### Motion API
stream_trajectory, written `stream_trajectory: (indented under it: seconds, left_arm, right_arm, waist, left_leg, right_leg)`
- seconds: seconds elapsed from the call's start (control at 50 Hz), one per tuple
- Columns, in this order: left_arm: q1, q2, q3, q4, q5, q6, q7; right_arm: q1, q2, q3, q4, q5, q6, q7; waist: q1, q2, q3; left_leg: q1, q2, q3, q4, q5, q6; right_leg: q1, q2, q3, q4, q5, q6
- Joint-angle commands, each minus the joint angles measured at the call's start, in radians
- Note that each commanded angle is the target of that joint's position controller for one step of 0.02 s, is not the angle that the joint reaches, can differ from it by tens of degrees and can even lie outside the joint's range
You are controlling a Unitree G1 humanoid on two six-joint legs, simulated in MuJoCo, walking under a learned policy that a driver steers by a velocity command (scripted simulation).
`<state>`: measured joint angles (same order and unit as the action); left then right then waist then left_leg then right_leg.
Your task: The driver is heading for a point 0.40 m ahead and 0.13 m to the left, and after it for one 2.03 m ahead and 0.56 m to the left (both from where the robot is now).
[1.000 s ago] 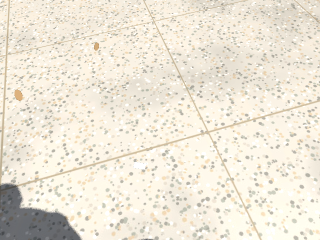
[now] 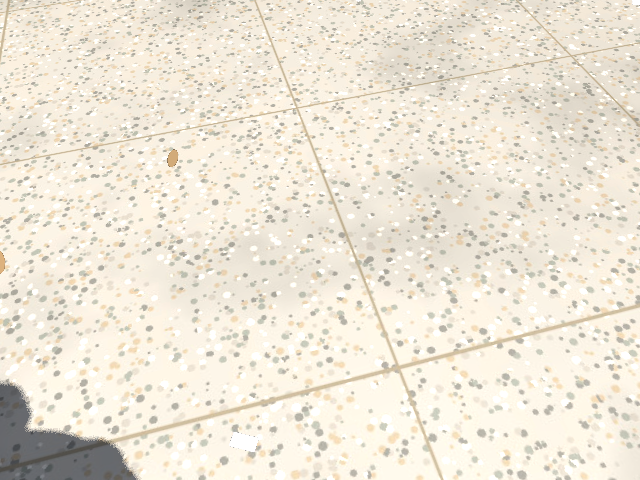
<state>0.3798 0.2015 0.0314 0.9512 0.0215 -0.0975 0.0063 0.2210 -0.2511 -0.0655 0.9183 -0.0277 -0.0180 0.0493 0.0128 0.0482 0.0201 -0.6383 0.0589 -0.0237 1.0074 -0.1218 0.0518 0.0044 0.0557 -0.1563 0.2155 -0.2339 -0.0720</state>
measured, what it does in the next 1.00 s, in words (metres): walks ahead, turning left: left foot, then right foot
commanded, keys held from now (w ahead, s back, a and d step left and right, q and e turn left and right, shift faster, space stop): w+q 0.32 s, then q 0.26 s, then no key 0.42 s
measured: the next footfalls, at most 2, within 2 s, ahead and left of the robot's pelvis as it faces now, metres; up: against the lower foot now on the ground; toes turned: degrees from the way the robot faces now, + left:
left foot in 0.24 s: +0.29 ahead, +0.09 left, +0.00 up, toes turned +12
right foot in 0.76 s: +0.53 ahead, +0.01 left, +0.00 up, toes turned +26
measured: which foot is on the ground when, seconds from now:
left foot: up 0.00-0.22, down 0.24-0.76, up 0.78-1.00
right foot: down 0.00-0.24, up 0.26-0.74, down 0.76-1.00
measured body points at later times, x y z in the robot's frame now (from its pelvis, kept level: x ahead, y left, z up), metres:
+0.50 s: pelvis +0.26 +0.05 +0.00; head +0.30 +0.07 +0.44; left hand +0.34 +0.33 -0.12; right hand +0.37 -0.22 -0.13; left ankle +0.25 +0.08 -0.75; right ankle +0.39 -0.11 -0.67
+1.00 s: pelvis +0.39 +0.04 -0.01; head +0.43 +0.03 +0.44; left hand +0.37 +0.31 -0.12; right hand +0.59 -0.16 -0.15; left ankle +0.30 +0.14 -0.71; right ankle +0.49 -0.01 -0.75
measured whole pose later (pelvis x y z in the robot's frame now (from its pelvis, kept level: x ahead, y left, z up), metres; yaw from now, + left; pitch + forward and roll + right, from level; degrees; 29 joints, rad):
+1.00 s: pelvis +0.39 +0.04 -0.01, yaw +26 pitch -1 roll +1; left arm 0.20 0.23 -0.01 0.83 0.02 -0.01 0.02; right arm 0.20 -0.27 -0.04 0.87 -0.01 0.06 -0.01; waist 0.01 0.03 0.07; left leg -0.29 -0.06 -0.09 0.78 -0.47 -0.02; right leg -0.29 0.02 -0.02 0.42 -0.12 -0.06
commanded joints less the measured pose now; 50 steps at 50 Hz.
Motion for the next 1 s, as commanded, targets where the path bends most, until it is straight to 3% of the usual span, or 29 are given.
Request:
stream_trajectory:
  seconds: [0.02,0.1,0.14,0.18,0.2,0.22,0.24,0.26,0.28,0.3,0.32,0.34,0.38,0.44,0.54,0.64,0.68,0.72,0.74,0.76,0.78,0.8,0.82,0.84,0.86,0.88,0.92,1.0]
  left_arm:
    - [0.014,0.105,0.015,-0.027,-0.002,-0.017,0.006]
    - [0.065,0.123,0.016,0.008,-0.005,-0.015,0.019]
    - [0.067,0.143,0.019,0.018,-0.003,-0.009,0.027]
    - [0.052,0.174,0.027,0.02,0.0,0.003,0.037]
    - [0.039,0.19,0.033,0.014,0.005,0.014,0.039]
    - [0.028,0.201,0.037,0.005,0.005,0.023,0.035]
    - [0.01,0.198,0.037,-0.017,0.003,0.023,0.026]
    - [0.044,0.081,0.02,-0.082,-0.009,0.014,0.005]
    - [-0.048,0.162,0.031,-0.124,-0.009,-0.001,-0.004]
    - [-0.12,0.154,0.025,-0.145,-0.012,-0.015,-0.008]
    - [-0.113,0.154,0.024,-0.143,-0.015,-0.024,-0.006]
    - [-0.123,0.15,0.026,-0.143,-0.004,-0.013,-0.001]
    - [-0.071,0.132,0.022,-0.133,0.022,0.032,0.001]
    - [-0.087,0.111,0.017,-0.157,0.02,0.066,0.001]
    - [-0.244,0.128,0.012,-0.227,0.008,0.082,0.002]
    - [-0.327,0.149,0.004,-0.258,-0.003,0.077,0.008]
    - [-0.296,0.161,0.004,-0.249,-0.004,0.068,0.011]
    - [-0.195,0.177,0.01,-0.218,-0.002,0.056,0.018]
    - [-0.123,0.183,0.013,-0.2,0.007,0.042,0.024]
    - [-0.05,0.247,0.022,-0.205,0.014,0.03,0.035]
    - [-0.081,0.286,0.028,-0.217,-0.008,0.05,0.029]
    - [-0.072,0.226,0.015,-0.213,-0.03,0.064,0.02]
    - [-0.139,0.192,0.01,-0.222,-0.025,0.07,0.021]
    - [-0.203,0.138,-0.007,-0.234,-0.014,0.078,0.02]
    - [-0.235,0.126,-0.016,-0.232,-0.005,0.08,0.021]
    - [-0.24,0.133,-0.017,-0.222,0.004,0.081,0.022]
    - [-0.219,0.146,-0.014,-0.195,0.004,0.079,0.021]
    - [-0.177,0.184,-0.003,-0.159,0.0,0.085,0.014]
  right_arm:
    - [-0.119,-0.014,0.008,-0.09,-0.001,-0.009,0.009]
    - [-0.239,0.003,0.028,-0.145,-0.003,-0.01,0.019]
    - [-0.224,-0.012,0.024,-0.15,-0.004,-0.01,0.016]
    - [-0.131,-0.039,0.013,-0.128,-0.007,-0.007,0.006]
    - [-0.04,-0.061,0.001,-0.105,-0.008,-0.009,0.002]
    - [0.082,-0.092,-0.016,-0.068,-0.013,-0.015,-0.005]
    - [0.216,-0.158,-0.044,-0.036,-0.024,-0.017,-0.02]
    - [0.165,-0.26,-0.073,-0.065,-0.012,-0.005,-0.032]
    - [0.185,-0.27,-0.075,-0.071,0.012,0.008,-0.032]
    - [0.126,-0.222,-0.064,-0.067,0.017,0.007,-0.044]
    - [0.085,-0.161,-0.05,-0.062,0.021,0.002,-0.047]
    - [0.043,-0.133,-0.04,-0.065,0.02,-0.009,-0.051]
    - [0.016,-0.119,-0.029,-0.075,0.026,-0.03,-0.052]
    - [0.05,-0.165,-0.037,-0.069,0.025,-0.042,-0.045]
    - [0.123,-0.168,-0.038,-0.077,0.028,-0.009,-0.056]
    - [0.169,-0.164,-0.037,-0.085,0.012,0.014,-0.072]
    - [0.154,-0.16,-0.035,-0.093,0.004,0.018,-0.076]
    - [0.103,-0.168,-0.034,-0.106,0.011,0.013,-0.077]
    - [0.073,-0.166,-0.03,-0.113,0.027,0.005,-0.075]
    - [0.09,-0.119,-0.012,-0.151,0.038,-0.007,-0.072]
    - [0.236,-0.093,-0.017,-0.131,0.04,0.004,-0.079]
    - [0.272,-0.137,-0.023,-0.09,-0.001,0.021,-0.084]
    - [0.221,-0.135,-0.02,-0.08,0.0,0.036,-0.082]
    - [0.146,-0.142,-0.019,-0.087,0.0,0.048,-0.079]
    - [0.109,-0.129,-0.016,-0.096,0.007,0.06,-0.07]
    - [0.124,-0.114,-0.009,-0.086,0.01,0.068,-0.062]
    - [0.133,-0.091,0.003,-0.067,0.015,0.076,-0.057]
    - [0.073,-0.079,0.02,-0.047,0.016,0.084,-0.068]
  waist:
    - [0.002,-0.111,0.094]
    - [0.024,-0.109,0.113]
    - [0.004,-0.12,0.084]
    - [-0.043,-0.154,0.015]
    - [-0.084,-0.161,-0.04]
    - [-0.135,-0.147,-0.109]
    - [-0.201,-0.071,-0.18]
    - [-0.104,0.206,-0.262]
    - [-0.144,0.061,-0.308]
    - [-0.12,-0.014,-0.162]
    - [-0.07,-0.087,-0.054]
    - [-0.027,-0.116,0.001]
    - [0.021,-0.108,-0.007]
    - [0.031,-0.064,-0.031]
    - [-0.036,0.017,-0.064]
    - [-0.083,0.034,-0.055]
    - [-0.072,0.043,-0.05]
    - [-0.018,0.044,-0.054]
    - [0.033,0.012,-0.074]
    - [0.042,-0.136,-0.187]
    - [-0.029,-0.301,-0.257]
    - [-0.042,-0.155,-0.252]
    - [-0.042,-0.147,-0.18]
    - [-0.041,-0.095,-0.098]
    - [-0.049,-0.145,-0.055]
    - [-0.055,-0.188,-0.046]
    - [-0.055,-0.195,-0.064]
    - [-0.02,-0.21,-0.072]
  left_leg:
    - [-0.088,0.005,0.04,-0.119,0.099,-0.012]
    - [-0.007,-0.018,0.139,-0.331,0.131,0.021]
    - [0.061,-0.061,0.175,-0.382,0.081,0.061]
    - [0.168,-0.122,0.207,-0.38,-0.02,0.11]
    - [0.264,-0.148,0.203,-0.393,-0.07,0.138]
    - [0.426,-0.167,0.175,-0.45,-0.082,0.17]
    - [0.644,-0.068,0.019,-0.525,-0.164,0.223]
    - [0.955,0.237,-0.54,-0.59,-0.14,0.372]
    - [0.976,0.281,-0.73,-0.717,-0.154,0.436]
    - [0.864,0.269,-0.579,-0.743,-0.133,0.393]
    - [0.694,0.231,-0.48,-0.771,-0.034,0.341]
    - [0.582,0.175,-0.392,-0.769,0.157,0.298]
    - [0.47,0.116,-0.257,-0.744,0.515,0.275]
    - [0.435,0.053,-0.169,-0.701,0.756,0.239]
    - [0.506,0.005,-0.181,-0.639,0.759,0.14]
    - [0.636,0.04,-0.251,-0.57,0.742,0.126]
    - [0.641,0.047,-0.272,-0.521,0.759,0.117]
    - [0.594,0.026,-0.285,-0.44,0.753,0.083]
    - [0.54,-0.01,-0.272,-0.347,0.685,0.052]
    - [0.432,-0.077,-0.212,-0.138,0.31,0.013]
    - [0.282,-0.269,-0.101,0.079,-0.538,-0.011]
    - [0.262,-0.221,-0.138,0.171,-0.569,-0.013]
    - [0.23,-0.191,-0.131,0.209,-0.501,-0.024]
    - [0.24,-0.162,-0.133,0.153,-0.436,-0.037]
    - [0.264,-0.145,-0.128,0.078,-0.392,-0.052]
    - [0.31,-0.149,-0.098,0.032,-0.359,-0.068]
    - [0.37,-0.15,-0.058,-0.106,-0.349,-0.081]
    - [0.422,-0.119,-0.014,-0.33,-0.32,-0.068]
  right_leg:
    - [-0.037,-0.259,0.057,-0.097,0.407,-0.044]
    - [0.014,-0.275,-0.016,-0.074,0.565,-0.034]
    - [0.078,-0.288,-0.049,0.009,0.81,-0.023]
    - [0.135,-0.301,-0.075,0.18,1.095,-0.016]
    - [0.13,-0.309,-0.078,0.329,1.137,-0.023]
    - [0.065,-0.307,-0.076,0.526,1.03,-0.023]
    - [-0.12,-0.269,-0.09,0.821,0.737,-0.003]
    - [-0.575,-0.04,-0.047,1.234,-0.241,0.064]
    - [-0.733,-0.01,0.179,1.34,-0.25,0.056]
    - [-0.792,-0.09,0.216,1.278,-0.149,0.046]
    - [-0.737,-0.132,0.205,1.153,-0.09,0.046]
    - [-0.669,-0.156,0.208,1.072,-0.085,0.06]
    - [-0.544,-0.156,0.199,1.002,-0.111,0.095]
    - [-0.528,-0.136,0.163,0.877,-0.061,0.126]
    - [-0.576,-0.105,0.152,0.693,0.09,0.134]
    - [-0.602,-0.076,0.171,0.545,0.085,0.108]
    - [-0.53,-0.059,0.177,0.464,0.046,0.079]
    - [-0.356,-0.036,0.17,0.306,0.076,0.039]
    - [-0.209,-0.065,0.191,0.177,0.263,0.013]
    - [-0.002,-0.298,0.404,0.197,0.687,-0.054]
    - [0.088,-0.512,0.648,0.221,1.129,-0.231]
    - [0.025,-0.498,0.662,0.226,1.025,-0.265]
    - [-0.067,-0.46,0.62,0.175,0.726,-0.268]
    - [-0.168,-0.371,0.519,0.114,0.504,-0.204]
    - [-0.225,-0.308,0.439,0.075,0.395,-0.154]
    - [-0.259,-0.257,0.372,0.061,0.376,-0.128]
    - [-0.257,-0.22,0.316,0.063,0.347,-0.105]
    - [-0.228,-0.239,0.361,0.048,0.136,-0.116]
Keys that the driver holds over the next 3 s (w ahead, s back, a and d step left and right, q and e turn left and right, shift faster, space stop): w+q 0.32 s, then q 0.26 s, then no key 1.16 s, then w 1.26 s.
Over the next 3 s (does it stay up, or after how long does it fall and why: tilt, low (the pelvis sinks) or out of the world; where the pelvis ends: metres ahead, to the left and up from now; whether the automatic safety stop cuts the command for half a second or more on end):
stays up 0.95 0.28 -0.01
